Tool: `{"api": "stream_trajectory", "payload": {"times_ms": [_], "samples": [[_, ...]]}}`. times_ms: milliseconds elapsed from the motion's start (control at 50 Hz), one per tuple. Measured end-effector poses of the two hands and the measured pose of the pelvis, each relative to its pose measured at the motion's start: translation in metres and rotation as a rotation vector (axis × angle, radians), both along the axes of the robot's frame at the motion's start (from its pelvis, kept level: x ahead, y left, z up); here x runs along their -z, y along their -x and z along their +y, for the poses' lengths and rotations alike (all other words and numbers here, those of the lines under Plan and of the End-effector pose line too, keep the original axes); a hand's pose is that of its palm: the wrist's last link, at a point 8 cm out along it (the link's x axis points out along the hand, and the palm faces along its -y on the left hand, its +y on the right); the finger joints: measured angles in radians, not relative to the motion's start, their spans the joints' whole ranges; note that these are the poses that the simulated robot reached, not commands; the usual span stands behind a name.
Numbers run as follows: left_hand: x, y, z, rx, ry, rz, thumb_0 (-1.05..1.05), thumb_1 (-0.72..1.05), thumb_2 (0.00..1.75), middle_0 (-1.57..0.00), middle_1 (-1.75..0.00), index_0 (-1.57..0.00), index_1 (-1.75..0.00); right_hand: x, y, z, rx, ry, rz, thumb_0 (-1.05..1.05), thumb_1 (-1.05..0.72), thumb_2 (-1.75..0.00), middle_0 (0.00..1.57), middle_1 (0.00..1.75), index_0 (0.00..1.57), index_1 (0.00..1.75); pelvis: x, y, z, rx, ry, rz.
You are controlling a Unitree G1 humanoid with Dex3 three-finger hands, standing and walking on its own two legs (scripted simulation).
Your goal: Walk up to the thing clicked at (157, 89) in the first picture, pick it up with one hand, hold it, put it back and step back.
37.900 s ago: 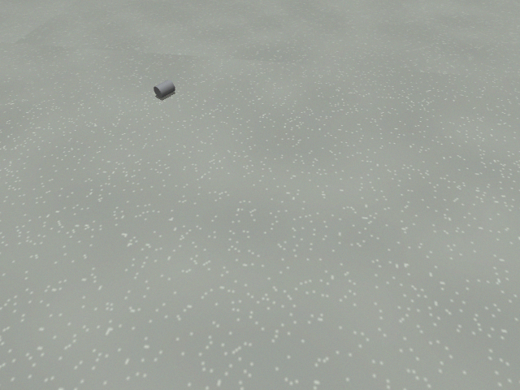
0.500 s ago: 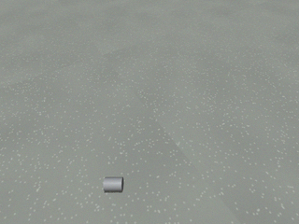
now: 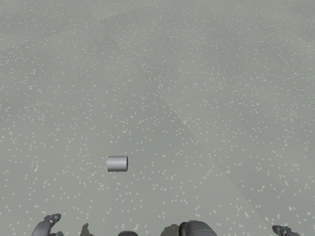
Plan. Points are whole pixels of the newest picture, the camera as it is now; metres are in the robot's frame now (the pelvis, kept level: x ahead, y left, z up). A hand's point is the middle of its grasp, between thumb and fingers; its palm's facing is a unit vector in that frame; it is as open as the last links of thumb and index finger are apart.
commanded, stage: step back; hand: left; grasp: from above
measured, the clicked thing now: (117, 163) +0.55 +0.23 -0.72
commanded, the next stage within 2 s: none
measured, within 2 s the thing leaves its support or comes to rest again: neither
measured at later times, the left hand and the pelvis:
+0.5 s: hand out of the picture +0.03 +0.25 -0.14, palm faces -0.11 -0.91 -0.40, open 7.4 cm; pelvis -0.10 -0.01 -0.01, yaw -5 degrees
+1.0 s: hand out of the picture -0.13 +0.27 -0.15, palm faces -0.02 -0.94 -0.34, open 7.4 cm; pelvis -0.24 +0.01 +0.01, yaw -2 degrees
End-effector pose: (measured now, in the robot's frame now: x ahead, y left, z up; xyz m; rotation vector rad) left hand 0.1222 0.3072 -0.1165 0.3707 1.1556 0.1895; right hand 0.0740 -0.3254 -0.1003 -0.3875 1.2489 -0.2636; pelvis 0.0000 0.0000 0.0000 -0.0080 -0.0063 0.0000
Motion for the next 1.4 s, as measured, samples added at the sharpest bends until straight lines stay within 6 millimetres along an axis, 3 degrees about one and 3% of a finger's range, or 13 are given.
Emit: {"api": "stream_trajectory", "payload": {"times_ms": [60, 140, 280, 460, 640, 780, 860, 960, 1100, 1200, 1320, 1400], "samples": [[0.008, -0.005, 0.012, 0.001, 0.003, -0.037, 0.01, 0.90, 0.90, -0.20, -0.30, -0.20, -0.30, 0.000, 0.025, 0.010, 0.002, 0.027, 0.035, 0.01, -0.91, -0.89, 0.20, 0.30, 0.21, 0.30, 0.005, 0.013, 0.009, 0.006, -0.012, -0.019], [0.005, 0.002, 0.011, 0.015, 0.014, -0.032, 0.01, 0.90, 0.90, -0.20, -0.30, -0.20, -0.30, -0.007, 0.053, 0.024, 0.024, 0.019, 0.060, 0.01, -0.91, -0.89, 0.21, 0.30, 0.21, 0.30, -0.003, 0.023, 0.014, 0.015, 0.007, -0.018], [0.000, 0.038, 0.005, 0.054, 0.021, 0.020, 0.01, 0.90, 0.90, -0.20, -0.30, -0.20, -0.30, -0.003, 0.069, 0.032, 0.050, 0.000, -0.010, 0.01, -0.90, -0.89, 0.21, 0.30, 0.21, 0.30, -0.006, 0.048, 0.018, 0.060, 0.009, -0.014], [-0.006, 0.082, -0.013, 0.074, -0.024, 0.002, 0.01, 0.90, 0.90, -0.20, -0.30, -0.20, -0.30, 0.024, 0.091, 0.011, 0.054, -0.054, -0.095, 0.01, -0.90, -0.89, 0.21, 0.30, 0.21, 0.30, 0.009, 0.090, -0.002, 0.081, 0.024, -0.054], [-0.033, 0.125, -0.021, 0.059, -0.026, -0.056, 0.01, 0.90, 0.90, -0.20, -0.30, -0.20, -0.30, 0.010, 0.133, 0.000, 0.035, -0.048, -0.076, 0.01, -0.91, -0.89, 0.21, 0.30, 0.21, 0.30, -0.007, 0.131, -0.005, 0.077, -0.042, -0.019], [-0.018, 0.154, -0.005, 0.048, -0.005, -0.127, 0.01, 0.90, 0.90, -0.20, -0.30, -0.20, -0.30, 0.011, 0.178, 0.009, -0.024, 0.005, -0.019, 0.01, -0.91, -0.89, 0.20, 0.30, 0.21, 0.30, 0.005, 0.176, 0.007, 0.008, -0.006, -0.021], [-0.001, 0.187, 0.005, 0.021, 0.022, -0.099, 0.01, 0.90, 0.90, -0.20, -0.30, -0.20, -0.30, 0.002, 0.206, 0.025, -0.041, 0.005, -0.020, 0.01, -0.91, -0.89, 0.20, 0.30, 0.21, 0.30, 0.006, 0.202, 0.012, 0.027, -0.030, -0.056], [-0.002, 0.238, 0.006, -0.014, 0.048, -0.024, 0.01, 0.90, 0.90, -0.20, -0.30, -0.20, -0.30, -0.018, 0.231, 0.029, -0.043, 0.012, -0.044, 0.01, -0.90, -0.89, 0.21, 0.30, 0.21, 0.30, -0.008, 0.226, 0.010, 0.027, 0.023, -0.038], [0.001, 0.311, 0.006, -0.010, 0.008, 0.071, 0.01, 0.90, 0.90, -0.20, -0.30, -0.20, -0.30, -0.023, 0.242, 0.015, -0.047, 0.021, -0.155, 0.01, -0.90, -0.89, 0.21, 0.30, 0.21, 0.30, -0.005, 0.271, -0.001, 0.079, 0.012, -0.026], [0.003, 0.351, -0.009, 0.025, -0.028, 0.091, 0.01, 0.90, 0.90, -0.20, -0.30, -0.20, -0.30, -0.005, 0.265, -0.009, -0.046, 0.002, -0.218, 0.01, -0.90, -0.89, 0.21, 0.30, 0.21, 0.30, 0.010, 0.313, -0.018, 0.122, -0.006, -0.038], [-0.017, 0.401, -0.033, 0.019, -0.035, 0.069, 0.01, 0.90, 0.90, -0.20, -0.30, -0.20, -0.30, 0.011, 0.322, -0.025, 0.011, -0.040, -0.171, 0.01, -0.91, -0.89, 0.21, 0.30, 0.21, 0.30, 0.004, 0.352, -0.031, 0.108, -0.024, -0.050], [-0.031, 0.411, -0.036, 0.013, -0.052, 0.038, 0.01, 0.90, 0.90, -0.21, -0.30, -0.21, -0.30, 0.012, 0.370, -0.028, 0.023, -0.052, -0.102, 0.01, -0.91, -0.89, 0.21, 0.30, 0.21, 0.30, -0.004, 0.371, -0.033, 0.078, -0.042, -0.023]]}}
